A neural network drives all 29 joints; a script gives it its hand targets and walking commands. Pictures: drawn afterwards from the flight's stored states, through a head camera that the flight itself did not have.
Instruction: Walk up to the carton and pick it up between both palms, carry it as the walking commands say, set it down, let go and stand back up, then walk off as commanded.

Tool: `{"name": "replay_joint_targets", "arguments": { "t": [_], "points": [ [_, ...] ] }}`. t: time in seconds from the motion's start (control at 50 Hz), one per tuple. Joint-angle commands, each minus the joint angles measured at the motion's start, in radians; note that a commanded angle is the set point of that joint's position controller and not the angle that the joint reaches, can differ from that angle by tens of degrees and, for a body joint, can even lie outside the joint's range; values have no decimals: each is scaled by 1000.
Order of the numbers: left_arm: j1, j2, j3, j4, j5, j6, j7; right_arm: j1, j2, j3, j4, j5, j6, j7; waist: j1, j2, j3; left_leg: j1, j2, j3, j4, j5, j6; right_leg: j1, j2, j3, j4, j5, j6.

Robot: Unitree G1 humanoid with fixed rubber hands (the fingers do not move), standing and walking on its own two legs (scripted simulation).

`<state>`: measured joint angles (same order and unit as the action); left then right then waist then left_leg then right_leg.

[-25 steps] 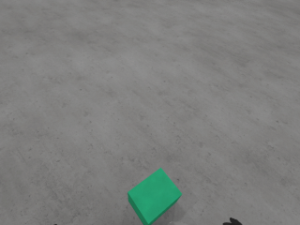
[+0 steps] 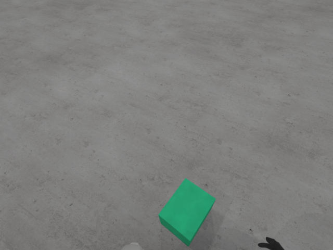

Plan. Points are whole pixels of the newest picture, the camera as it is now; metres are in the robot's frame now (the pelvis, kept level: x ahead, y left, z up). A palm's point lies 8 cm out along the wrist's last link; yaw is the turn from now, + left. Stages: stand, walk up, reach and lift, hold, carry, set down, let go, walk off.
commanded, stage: walk off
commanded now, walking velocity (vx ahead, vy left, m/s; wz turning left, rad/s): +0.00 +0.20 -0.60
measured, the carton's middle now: (186, 211) +0.39 -0.05 -0.68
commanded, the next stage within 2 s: stand in 0.16 s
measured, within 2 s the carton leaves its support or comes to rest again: neither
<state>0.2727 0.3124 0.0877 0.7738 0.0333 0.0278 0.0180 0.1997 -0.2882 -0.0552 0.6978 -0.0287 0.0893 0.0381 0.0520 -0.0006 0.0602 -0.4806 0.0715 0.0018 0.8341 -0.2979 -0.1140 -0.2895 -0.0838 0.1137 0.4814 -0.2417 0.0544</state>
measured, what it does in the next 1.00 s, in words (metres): steps to the left: left foot, then right foot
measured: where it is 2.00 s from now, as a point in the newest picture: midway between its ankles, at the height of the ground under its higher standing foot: outside the picture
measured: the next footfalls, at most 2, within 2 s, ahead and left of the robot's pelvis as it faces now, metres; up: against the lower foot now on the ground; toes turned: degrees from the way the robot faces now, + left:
left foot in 0.10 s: +0.06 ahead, +0.19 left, +0.00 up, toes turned -2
right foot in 0.50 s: -0.01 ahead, +0.00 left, +0.00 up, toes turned -13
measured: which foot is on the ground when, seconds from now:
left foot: up 0.00-0.08, down 0.10-1.00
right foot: down 0.00-0.08, up 0.10-0.48, down 0.50-1.00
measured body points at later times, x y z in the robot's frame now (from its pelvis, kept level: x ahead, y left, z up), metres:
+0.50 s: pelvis +0.00 +0.11 -0.01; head +0.03 +0.11 +0.44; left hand +0.21 +0.31 -0.12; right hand -0.02 -0.15 -0.14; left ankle +0.02 +0.19 -0.74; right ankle -0.05 +0.02 -0.75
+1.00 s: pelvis -0.01 +0.12 +0.00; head +0.00 +0.13 +0.45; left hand +0.08 +0.35 -0.15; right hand -0.03 -0.12 -0.14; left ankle +0.02 +0.19 -0.74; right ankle -0.05 +0.02 -0.74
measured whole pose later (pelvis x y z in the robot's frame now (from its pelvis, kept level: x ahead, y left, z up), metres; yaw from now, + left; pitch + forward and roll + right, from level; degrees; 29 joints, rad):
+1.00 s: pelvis -0.01 +0.12 +0.00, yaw -11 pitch -1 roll -1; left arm 0.23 0.20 0.00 1.05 0.01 0.00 0.03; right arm 0.29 -0.20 -0.01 1.00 -0.01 0.00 -0.02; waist -0.02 0.00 0.03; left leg -0.17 0.02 0.19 0.39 -0.20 0.06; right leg -0.10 0.01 -0.04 0.36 -0.23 -0.01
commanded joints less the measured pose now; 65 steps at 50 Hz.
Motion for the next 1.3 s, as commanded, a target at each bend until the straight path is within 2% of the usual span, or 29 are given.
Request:
{"name": "replay_joint_targets", "arguments": {
  "t": [0.0,0.02,0.04,0.06,0.08,0.1,0.12,0.14,0.16,0.18,0.2,0.24,0.28,0.32,0.36,0.4,0.42,0.44,0.46,0.48,0.5,0.52,0.56,0.58,0.62,0.66,0.7,0.84,1.28],
  "points": [
    [-39,225,58,-65,0,-7,-3,9,-38,-9,-78,6,-15,-5,-2,-295,-54,118,-40,46,-167,-61,11,-30,-152,178,-136,124,-144],
    [-61,225,56,-72,0,-9,-2,55,-46,-14,-64,7,-18,-13,-26,-286,-70,210,-45,48,-256,-37,24,-62,-154,196,-106,163,-120],
    [-80,209,51,-77,-3,-11,1,134,-51,-20,-32,4,-25,-20,-69,-239,-90,331,-51,63,-394,53,41,-102,-130,190,-43,176,-88],
    [-46,149,36,-73,-1,-17,3,208,-84,-28,-6,-9,-39,-28,-96,-131,-128,473,-1,45,-476,58,56,-177,-57,137,72,82,-52],
    [29,40,15,-76,12,-13,6,226,-157,-37,-10,-18,-47,-28,-70,156,-149,550,236,-163,-555,30,85,-301,79,8,316,-291,-16],
    [30,2,3,-109,-1,-1,23,136,-280,-57,-53,-5,-43,-23,-72,442,-170,386,375,-253,-581,111,216,-355,143,-86,526,-454,-1],
    [-37,64,10,-104,1,13,28,89,-187,-36,-60,-5,-47,-17,-85,365,-122,268,328,-228,-620,74,251,-326,98,-64,692,-397,-29],
    [-62,97,28,-93,-3,21,21,58,-119,-10,-58,-5,-50,-19,-65,260,-67,203,268,-131,-602,66,227,-310,101,-47,748,-324,-45],
    [-37,107,36,-69,-10,24,9,18,-91,0,-56,-8,-53,-24,-35,194,-57,213,219,-61,-565,134,202,-297,94,-43,770,-260,-44],
    [-7,103,38,-54,-9,24,-4,6,-85,1,-54,-2,-61,-39,-19,191,-70,246,201,-22,-529,252,204,-288,92,-54,793,-215,-35],
    [15,93,33,-42,-6,22,-14,11,-75,3,-50,2,-66,-51,-15,181,-83,276,189,-1,-508,332,215,-279,97,-65,795,-193,-21],
    [-18,64,24,-49,-4,19,-23,57,-64,7,-31,4,-77,-65,-38,170,-89,334,210,-26,-508,362,244,-283,107,-72,725,-188,-6],
    [-65,34,11,-58,-4,23,-29,101,-65,6,-5,7,-83,-75,-60,157,-78,386,244,-63,-511,370,268,-273,107,-64,599,-205,-4],
    [-96,6,-3,-62,-7,28,-33,120,-72,6,17,10,-90,-77,-68,160,-78,405,255,-66,-498,419,277,-209,102,-67,447,-225,-8],
    [-116,-9,-15,-61,-14,29,-31,134,-86,2,36,8,-93,-71,-74,172,-85,385,255,-48,-473,528,287,-106,104,-105,305,-268,-16],
    [-119,-14,-22,-48,-24,28,-26,155,-97,0,57,7,-90,-64,-80,182,-95,386,249,-49,-448,650,292,-26,107,-141,177,-231,-24],
    [-110,-20,-26,-37,-26,24,-25,159,-102,-1,68,9,-88,-61,-71,171,-102,385,240,-43,-427,686,281,22,110,-151,86,-173,-33],
    [-94,-29,-32,-22,-25,18,-23,160,-102,0,77,13,-85,-60,-56,150,-106,364,227,-29,-405,682,254,90,108,-151,-46,-64,-43],
    [-84,-23,-37,-11,-18,8,-20,164,-91,3,79,19,-85,-58,-44,115,-111,302,219,-15,-392,615,204,198,75,-108,-184,101,-51],
    [-79,17,-35,-9,-3,-5,-15,171,-65,10,72,27,-90,-51,-44,56,-155,190,199,-4,-387,447,148,359,-22,-21,-196,160,-55],
    [-128,89,-21,-18,-5,-11,-11,195,-7,22,52,31,-97,-43,-84,-135,-141,112,91,89,-367,178,88,362,-174,114,-154,323,-108],
    [-123,48,-30,-1,-13,-11,-10,170,-29,23,85,26,-87,-48,-53,-124,-116,224,60,98,-401,27,79,225,-194,80,-150,352,-158],
    [-167,6,-51,11,-18,-12,-8,132,-47,16,99,15,-81,-42,-65,-113,-49,283,45,81,-446,116,87,140,-109,29,-167,193,-115],
    [-161,10,-53,22,-23,-14,-2,131,-51,11,106,9,-83,-38,-70,-116,-36,310,55,74,-452,171,96,116,-81,10,-172,171,-94],
    [-147,5,-54,48,-32,-18,4,177,-32,14,137,6,-92,-37,-82,-64,-39,337,81,63,-468,237,113,112,-38,-29,-155,158,-81],
    [-134,-6,-55,71,-30,-19,2,185,-28,15,160,8,-98,-44,-80,-15,-37,328,94,51,-483,239,127,121,-25,-41,-146,132,-81],
    [-125,-12,-57,97,-28,-21,3,174,-25,17,174,10,-98,-51,-81,8,-25,320,96,45,-500,203,132,117,-19,-45,-152,108,-80],
    [-86,-16,-62,183,-26,-30,11,157,-13,24,234,13,-97,-60,-87,19,-12,346,94,29,-532,136,143,101,-11,-54,-179,112,-75],
    [61,-94,-95,385,-25,-35,24,171,49,52,405,17,-105,-71,-79,2,13,346,79,7,-568,116,163,100,-16,-68,-191,123,-65]
  ]
}}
